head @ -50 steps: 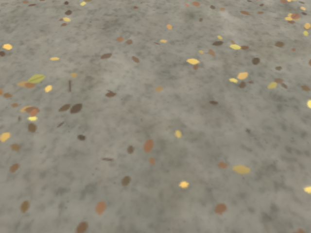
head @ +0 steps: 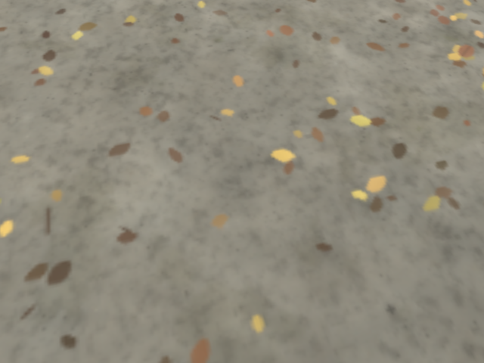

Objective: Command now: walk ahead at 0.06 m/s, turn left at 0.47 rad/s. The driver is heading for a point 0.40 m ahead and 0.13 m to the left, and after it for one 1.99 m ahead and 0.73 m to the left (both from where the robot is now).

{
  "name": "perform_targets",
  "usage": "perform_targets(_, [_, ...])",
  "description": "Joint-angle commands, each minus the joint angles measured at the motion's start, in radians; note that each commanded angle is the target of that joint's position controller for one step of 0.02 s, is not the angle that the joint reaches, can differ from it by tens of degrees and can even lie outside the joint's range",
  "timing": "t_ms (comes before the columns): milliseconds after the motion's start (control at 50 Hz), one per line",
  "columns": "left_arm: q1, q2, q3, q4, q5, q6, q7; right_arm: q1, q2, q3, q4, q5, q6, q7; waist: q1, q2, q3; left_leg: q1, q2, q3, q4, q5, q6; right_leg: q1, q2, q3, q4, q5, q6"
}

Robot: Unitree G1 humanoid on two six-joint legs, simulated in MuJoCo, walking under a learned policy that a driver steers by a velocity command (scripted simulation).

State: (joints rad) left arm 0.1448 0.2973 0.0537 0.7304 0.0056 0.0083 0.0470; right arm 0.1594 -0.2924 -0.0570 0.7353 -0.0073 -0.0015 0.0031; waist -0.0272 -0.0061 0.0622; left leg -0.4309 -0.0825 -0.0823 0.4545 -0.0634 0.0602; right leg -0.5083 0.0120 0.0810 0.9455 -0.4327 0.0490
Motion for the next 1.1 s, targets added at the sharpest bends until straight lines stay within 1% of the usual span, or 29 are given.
perform_targets(20, [0.090,0.078,0.023,-0.030,0.001,-0.005,0.005,-0.037,-0.181,-0.055,-0.087,0.010,0.002,-0.022,0.030,0.136,-0.208,0.117,0.225,-0.302,-0.172,-0.113,0.161,0.089,0.009,0.005,-0.111,0.081,0.017])
perform_targets(120, [0.056,0.083,0.027,-0.041,-0.007,-0.023,-0.010,-0.032,-0.177,-0.060,-0.100,0.016,0.029,-0.030,0.014,0.160,-0.177,0.119,0.210,-0.383,-0.157,-0.223,0.133,0.141,0.026,0.012,-0.281,0.116,0.008])
perform_targets(160, [0.093,0.081,0.032,-0.028,-0.012,-0.037,-0.019,-0.046,-0.170,-0.059,-0.107,0.024,0.042,-0.034,0.044,0.161,-0.166,0.101,0.181,-0.389,-0.119,-0.219,0.103,0.235,0.031,-0.010,-0.452,0.199,-0.017])
perform_targets(180, [0.116,0.104,0.041,-0.022,-0.009,-0.040,-0.020,-0.028,-0.153,-0.054,-0.106,0.028,0.046,-0.035,0.053,0.141,-0.162,0.058,0.144,-0.368,-0.077,-0.257,0.068,0.315,-0.014,0.008,-0.544,0.238,-0.041])
perform_targets(200, [0.141,0.175,0.057,-0.029,0.011,-0.038,-0.013,0.005,-0.106,-0.041,-0.110,0.025,0.046,-0.033,0.040,-0.001,-0.178,-0.040,0.070,-0.271,0.101,-0.406,0.011,0.407,-0.212,0.175,-0.621,0.212,-0.113])
perform_targets(220, [0.097,0.240,0.073,-0.030,0.045,-0.027,-0.014,-0.017,-0.101,-0.046,-0.148,0.031,0.035,-0.029,0.010,-0.298,-0.113,-0.194,-0.079,-0.047,0.329,-0.512,-0.040,0.340,-0.371,0.412,-0.697,0.315,-0.253])
perform_targets(240, [0.036,0.181,0.058,-0.067,0.056,-0.032,-0.012,0.016,-0.178,-0.069,-0.125,0.011,0.025,-0.027,0.007,-0.223,-0.115,-0.185,-0.008,-0.078,0.544,-0.505,-0.074,0.306,-0.403,0.411,-0.683,0.385,-0.296])
perform_targets(260, [-0.018,0.132,0.044,-0.084,0.040,-0.034,-0.006,0.050,-0.198,-0.082,-0.098,0.020,0.029,-0.025,-0.015,-0.150,-0.115,-0.180,-0.002,-0.072,0.631,-0.449,-0.088,0.303,-0.353,0.307,-0.654,0.429,-0.263])
perform_targets(300, [-0.051,0.102,0.034,-0.092,0.008,-0.033,-0.001,0.085,-0.158,-0.077,-0.069,0.018,0.053,-0.032,-0.012,-0.109,-0.098,-0.215,0.016,-0.048,0.742,-0.362,-0.128,0.343,-0.280,0.171,-0.620,0.473,-0.218])
perform_targets(340, [-0.025,0.101,0.031,-0.085,0.008,-0.024,0.004,0.051,-0.117,-0.062,-0.092,0.028,0.060,-0.027,0.012,-0.122,-0.083,-0.225,0.034,0.000,0.732,-0.321,-0.154,0.359,-0.247,0.082,-0.619,0.535,-0.227])
perform_targets(420, [0.043,0.140,0.049,-0.069,0.011,-0.005,0.011,-0.044,-0.086,-0.043,-0.157,0.032,0.055,-0.012,0.074,-0.166,-0.115,-0.203,0.090,0.046,0.531,-0.319,-0.178,0.482,-0.284,0.042,-0.606,0.584,-0.259])
perform_targets(500, [0.022,0.183,0.068,-0.071,-0.001,0.001,-0.007,-0.041,-0.093,-0.041,-0.180,0.029,0.059,0.006,0.075,-0.187,-0.133,-0.032,0.099,0.119,0.346,-0.335,-0.147,0.431,-0.312,-0.016,-0.592,0.633,-0.262])
perform_targets(560, [0.006,0.192,0.075,-0.062,-0.025,-0.003,-0.019,-0.006,-0.101,-0.050,-0.181,0.030,0.069,0.017,0.048,-0.185,-0.130,0.062,0.087,0.150,0.162,-0.258,-0.097,0.423,-0.326,-0.040,-0.536,0.629,-0.233])
perform_targets(580, [-0.005,0.185,0.074,-0.058,-0.036,-0.004,-0.019,0.033,-0.100,-0.055,-0.168,0.029,0.069,0.019,0.021,-0.172,-0.134,0.139,0.070,0.167,0.042,-0.164,-0.067,0.395,-0.313,-0.070,-0.487,0.600,-0.200])
perform_targets(600, [0.041,0.155,0.067,-0.035,-0.036,-0.009,-0.023,0.072,-0.123,-0.066,-0.155,0.026,0.069,0.012,0.011,-0.116,-0.146,0.263,0.060,0.136,-0.059,-0.043,-0.031,0.323,-0.279,-0.120,-0.402,0.506,-0.138])
perform_targets(620, [0.067,0.105,0.054,-0.038,-0.001,-0.013,-0.028,0.113,-0.218,-0.093,-0.159,0.028,0.066,-0.003,0.020,0.102,-0.170,0.455,0.223,-0.105,-0.088,0.275,0.036,0.108,-0.191,-0.217,-0.165,0.223,-0.039])
perform_targets(640, [0.004,0.061,0.033,-0.105,0.037,-0.017,-0.025,0.107,-0.311,-0.105,-0.185,0.004,0.054,-0.007,0.015,0.343,-0.174,0.509,0.460,-0.429,-0.061,0.558,0.248,-0.172,-0.043,-0.191,0.065,-0.245,0.036])
perform_targets(660, [-0.073,0.115,0.049,-0.113,0.020,-0.019,-0.017,0.130,-0.249,-0.091,-0.185,-0.020,0.031,0.002,-0.061,0.211,-0.234,0.463,0.467,-0.425,-0.093,0.449,0.319,-0.180,-0.042,-0.044,0.222,-0.261,0.035])
perform_targets(680, [-0.082,0.133,0.057,-0.110,-0.003,-0.014,-0.015,0.085,-0.223,-0.078,-0.176,-0.018,0.015,0.001,-0.027,0.165,-0.185,0.413,0.406,-0.333,-0.103,0.350,0.267,-0.182,-0.058,-0.018,0.254,-0.180,0.020])
perform_targets(700, [-0.059,0.130,0.062,-0.090,-0.004,-0.009,-0.007,0.025,-0.199,-0.074,-0.178,0.001,0.010,-0.007,0.004,0.122,-0.153,0.377,0.344,-0.272,-0.103,0.254,0.207,-0.182,-0.067,-0.010,0.226,-0.092,0.016])
perform_targets(720, [-0.046,0.138,0.066,-0.081,0.004,-0.004,0.000,-0.016,-0.173,-0.063,-0.184,0.020,0.013,-0.014,0.020,0.123,-0.134,0.347,0.317,-0.245,-0.105,0.230,0.176,-0.175,-0.069,-0.005,0.195,-0.033,0.022])
perform_targets(780, [-0.006,0.115,0.063,-0.072,0.004,-0.009,-0.006,-0.030,-0.167,-0.055,-0.188,0.011,0.023,-0.029,0.042,0.136,-0.158,0.289,0.268,-0.214,-0.105,0.245,0.172,-0.087,-0.030,-0.020,0.152,0.070,0.041])
perform_targets(860, [-0.047,0.083,0.046,-0.084,0.000,-0.016,-0.014,-0.008,-0.189,-0.063,-0.181,0.017,0.029,-0.038,0.017,0.145,-0.153,0.292,0.252,-0.261,-0.089,0.135,0.168,-0.037,-0.008,-0.006,-0.069,0.098,0.047])
perform_targets(960, [-0.036,0.100,0.048,-0.087,-0.011,-0.026,-0.033,-0.022,-0.187,-0.060,-0.183,0.013,0.038,-0.025,0.002,0.173,-0.152,0.243,0.257,-0.344,-0.058,0.101,0.167,0.094,0.007,-0.011,-0.230,0.072,0.029])
perform_targets(1020, [0.011,0.076,0.042,-0.081,-0.017,-0.041,-0.050,-0.028,-0.156,-0.041,-0.173,0.023,0.040,-0.022,0.035,0.158,-0.154,0.161,0.208,-0.368,-0.065,-0.290,0.132,0.266,0.014,-0.057,-0.444,0.180,-0.017])
perform_targets(1040, [0.028,0.068,0.040,-0.077,-0.011,-0.047,-0.051,-0.011,-0.125,-0.027,-0.163,0.018,0.036,-0.022,0.047,0.134,-0.138,0.100,0.168,-0.356,-0.052,-0.433,0.097,0.353,0.000,-0.052,-0.519,0.195,-0.038])
perform_targets(1060, [0.081,0.100,0.043,-0.075,0.005,-0.054,-0.046,0.009,-0.071,-0.008,-0.156,0.006,0.028,-0.022,0.057,0.035,-0.143,0.001,0.106,-0.289,0.083,-0.541,0.043,0.456,-0.131,0.087,-0.574,0.108,-0.086])
perform_targets(1080, [0.155,0.200,0.064,-0.049,0.022,-0.056,-0.046,0.027,-0.047,-0.003,-0.178,0.012,0.014,-0.021,0.039,-0.167,-0.121,-0.163,-0.043,-0.069,0.315,-0.544,-0.020,0.490,-0.283,0.353,-0.673,-0.135,-0.210])
perform_targets(1100, [0.179,0.220,0.074,-0.040,0.028,-0.069,-0.054,-0.052,-0.123,-0.024,-0.203,0.023,-0.004,-0.030,0.088,-0.222,-0.023,-0.299,-0.007,-0.076,0.491,-0.551,-0.042,0.416,-0.396,0.599,-0.788,-0.321,-0.327])
